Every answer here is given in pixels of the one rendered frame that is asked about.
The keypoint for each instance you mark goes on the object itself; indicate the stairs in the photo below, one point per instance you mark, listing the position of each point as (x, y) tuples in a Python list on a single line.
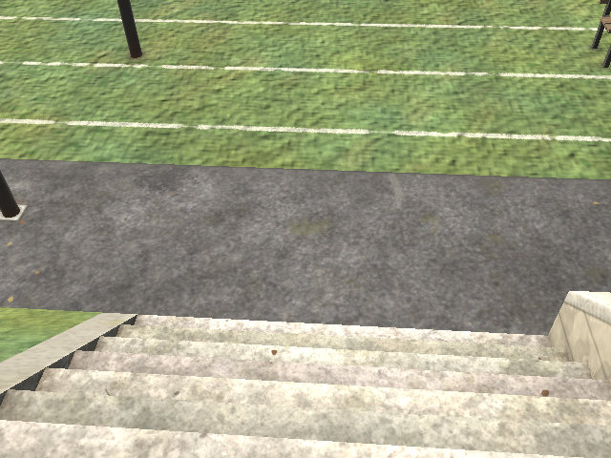
[(185, 387)]

